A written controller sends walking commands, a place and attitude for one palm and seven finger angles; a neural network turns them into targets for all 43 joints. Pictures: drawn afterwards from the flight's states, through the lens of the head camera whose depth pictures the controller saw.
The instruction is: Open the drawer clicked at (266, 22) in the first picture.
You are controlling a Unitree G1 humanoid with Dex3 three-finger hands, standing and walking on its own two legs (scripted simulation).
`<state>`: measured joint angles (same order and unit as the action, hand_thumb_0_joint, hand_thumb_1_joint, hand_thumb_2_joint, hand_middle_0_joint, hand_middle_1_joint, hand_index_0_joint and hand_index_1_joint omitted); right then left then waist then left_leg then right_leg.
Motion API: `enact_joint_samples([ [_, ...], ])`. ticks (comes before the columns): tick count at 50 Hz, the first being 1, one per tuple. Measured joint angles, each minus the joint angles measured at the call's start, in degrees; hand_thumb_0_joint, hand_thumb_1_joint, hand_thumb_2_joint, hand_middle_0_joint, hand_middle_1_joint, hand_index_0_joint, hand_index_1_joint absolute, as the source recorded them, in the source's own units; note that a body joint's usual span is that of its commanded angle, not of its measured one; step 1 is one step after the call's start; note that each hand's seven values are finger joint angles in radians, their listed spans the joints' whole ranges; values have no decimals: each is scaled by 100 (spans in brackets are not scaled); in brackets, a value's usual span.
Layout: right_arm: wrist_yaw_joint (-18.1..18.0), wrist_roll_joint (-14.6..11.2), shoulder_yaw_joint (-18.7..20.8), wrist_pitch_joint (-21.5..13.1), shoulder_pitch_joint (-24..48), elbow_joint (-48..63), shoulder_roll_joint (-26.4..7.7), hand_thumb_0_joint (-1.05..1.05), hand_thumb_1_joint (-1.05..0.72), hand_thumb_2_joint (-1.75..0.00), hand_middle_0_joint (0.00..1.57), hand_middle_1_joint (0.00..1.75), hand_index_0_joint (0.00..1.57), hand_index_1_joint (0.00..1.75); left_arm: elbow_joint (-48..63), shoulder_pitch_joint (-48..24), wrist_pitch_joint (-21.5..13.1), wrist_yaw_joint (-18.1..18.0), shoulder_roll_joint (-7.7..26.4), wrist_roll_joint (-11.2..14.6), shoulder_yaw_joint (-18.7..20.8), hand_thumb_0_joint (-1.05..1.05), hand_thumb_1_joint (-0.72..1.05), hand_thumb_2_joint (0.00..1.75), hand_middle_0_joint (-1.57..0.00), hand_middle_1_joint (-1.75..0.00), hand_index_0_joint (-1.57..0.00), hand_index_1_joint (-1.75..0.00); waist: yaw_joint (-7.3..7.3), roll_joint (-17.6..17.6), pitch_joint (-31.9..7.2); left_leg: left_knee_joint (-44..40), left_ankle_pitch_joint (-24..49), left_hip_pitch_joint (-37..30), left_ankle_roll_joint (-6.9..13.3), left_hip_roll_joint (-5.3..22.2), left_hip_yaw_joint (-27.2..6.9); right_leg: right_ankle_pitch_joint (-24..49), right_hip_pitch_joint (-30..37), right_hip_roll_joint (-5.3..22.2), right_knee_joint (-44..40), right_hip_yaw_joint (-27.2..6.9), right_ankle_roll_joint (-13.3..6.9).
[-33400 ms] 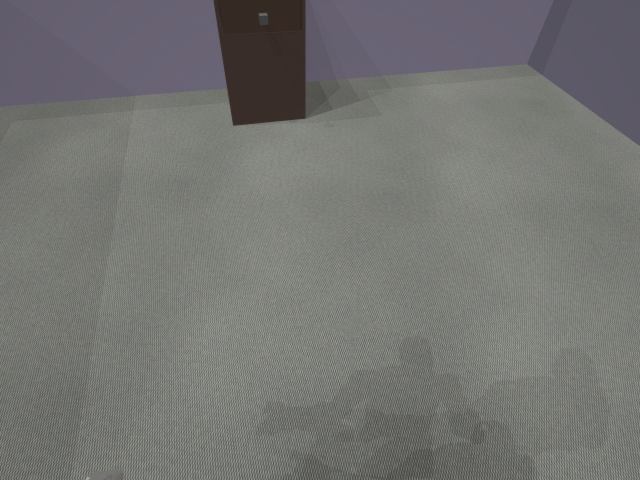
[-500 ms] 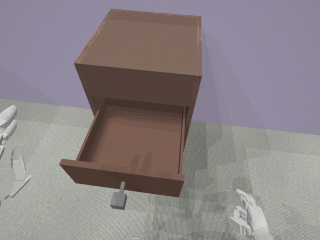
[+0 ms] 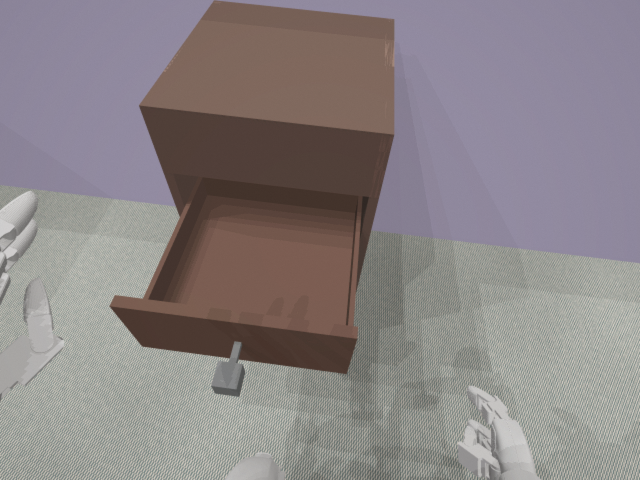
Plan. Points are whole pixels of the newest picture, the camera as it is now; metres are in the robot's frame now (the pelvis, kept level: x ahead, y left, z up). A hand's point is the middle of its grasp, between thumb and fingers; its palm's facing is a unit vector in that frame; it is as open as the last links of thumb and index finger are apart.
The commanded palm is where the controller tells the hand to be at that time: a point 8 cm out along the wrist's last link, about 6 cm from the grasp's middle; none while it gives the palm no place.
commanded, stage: step back with the hand held close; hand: left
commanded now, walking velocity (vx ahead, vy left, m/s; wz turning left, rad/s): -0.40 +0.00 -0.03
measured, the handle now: (232, 366) +0.31 +0.15 -0.17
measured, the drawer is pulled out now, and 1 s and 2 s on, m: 0.30 0.30 0.30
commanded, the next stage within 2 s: stop stepping back and stand still in 0.50 s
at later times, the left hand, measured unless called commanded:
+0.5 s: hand (52, 448) +0.13 +0.20 +0.17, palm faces +0.26 -0.83 -0.50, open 7.4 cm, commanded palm +0.06 +0.25 +0.19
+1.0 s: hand out of the picture +0.03 +0.19 +0.18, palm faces +0.37 -0.83 -0.41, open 7.4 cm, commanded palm -0.03 +0.24 +0.19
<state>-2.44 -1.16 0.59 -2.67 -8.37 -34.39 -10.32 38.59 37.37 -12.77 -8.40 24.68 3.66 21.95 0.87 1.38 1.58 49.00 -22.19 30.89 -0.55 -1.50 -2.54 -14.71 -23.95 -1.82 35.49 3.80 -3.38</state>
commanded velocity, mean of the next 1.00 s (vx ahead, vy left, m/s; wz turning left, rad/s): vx -0.15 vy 0.01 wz -0.03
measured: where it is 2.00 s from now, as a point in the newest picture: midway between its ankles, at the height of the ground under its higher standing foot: outside the picture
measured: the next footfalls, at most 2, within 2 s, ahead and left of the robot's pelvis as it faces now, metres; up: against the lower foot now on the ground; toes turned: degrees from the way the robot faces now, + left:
left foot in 0.12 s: +0.04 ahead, +0.14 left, +0.00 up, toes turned +1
right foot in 0.30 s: -0.06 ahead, -0.13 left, +0.00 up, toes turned +0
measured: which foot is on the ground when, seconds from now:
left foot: up 0.00-0.10, down 0.12-0.38, up 0.40-0.60, down 0.62-1.00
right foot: down 0.00-0.14, up 0.16-0.28, down 0.30-1.00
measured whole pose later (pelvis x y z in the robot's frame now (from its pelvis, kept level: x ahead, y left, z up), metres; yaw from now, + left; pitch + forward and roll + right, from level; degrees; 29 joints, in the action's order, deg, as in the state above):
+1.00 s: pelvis -0.16 -0.04 +0.01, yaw +0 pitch -1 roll +0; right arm -3.0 -0.4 -1.0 -4.6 -14.7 -36.4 -11.2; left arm 34.0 36.5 -11.6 -10.6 21.2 1.7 19.2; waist 1.6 1.6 -0.4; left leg 31.5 -19.1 15.5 1.6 -0.2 -0.5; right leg -11.6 -19.8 -1.2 30.3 4.3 -2.9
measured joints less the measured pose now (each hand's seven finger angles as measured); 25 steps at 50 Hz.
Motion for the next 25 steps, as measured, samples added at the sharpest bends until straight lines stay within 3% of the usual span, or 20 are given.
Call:
enact_joint_samples([
  [3,-76,43,2,136,-61,-118,-34,1,-90,-90,20,30,21,30,-102,-10,21,-63,-79,-60,-1,1,89,89,-22,-30,-21,-30,25,189,-95,-41,-295,-373,-11,26,78,133,83,145,-225,-39,44],
  [6,-148,52,33,156,-97,-33,-162,1,-90,-90,20,30,21,30,-77,-14,78,-118,-83,-83,53,1,89,89,-22,-30,-21,-30,95,101,-94,-1533,649,-1051,38,302,67,190,16,130,-237,86,110],
  [9,-125,37,147,76,48,-55,-69,1,-90,-90,20,30,21,30,-101,-130,70,-80,62,-60,170,1,89,89,-21,-30,-21,-30,17,298,90,-1522,686,-986,-71,209,180,55,-147,242,56,-43,253],
  [12,-76,104,127,-93,74,22,57,1,-90,-90,20,30,20,30,-52,-71,111,-44,100,-28,240,1,89,89,-21,-30,-21,-30,-33,263,45,-1453,665,-812,-107,289,197,-521,-142,176,552,-161,347],
  [15,25,132,52,-241,127,22,199,1,-90,-90,20,30,21,30,75,-11,47,-5,26,8,247,1,89,90,-21,-30,-21,-30,-101,182,-13,-1393,720,-624,-179,445,190,-507,275,138,248,-165,386],
  [17,88,145,-6,-271,262,-18,246,1,-90,-90,20,30,21,30,96,-78,-28,50,-81,-6,201,1,89,90,-21,-30,-21,-30,-166,40,68,-1327,760,-510,-260,636,167,-605,408,-35,-153,-121,234],
  [19,141,106,-37,-236,365,-31,235,1,-90,-90,20,30,21,30,96,-188,-53,109,-166,-27,67,1,89,90,-21,-30,-21,-30,-127,-159,217,-1292,885,-440,-284,788,70,-200,441,-187,-326,18,63],
  [23,92,29,-21,-24,311,-56,224,1,-90,-90,21,30,21,30,23,-56,-75,131,-92,-43,-65,1,89,89,-21,-30,-21,-30,-43,45,71,179,-267,-68,-189,306,11,-66,250,16,-334,-50,-13],
  [25,-16,54,-39,119,266,-60,181,1,-90,-90,21,30,21,30,-74,102,-7,53,-66,-73,-34,1,89,89,-22,-30,-21,-30,5,148,-34,413,-532,-163,-177,154,93,66,229,102,-466,-124,-15],
])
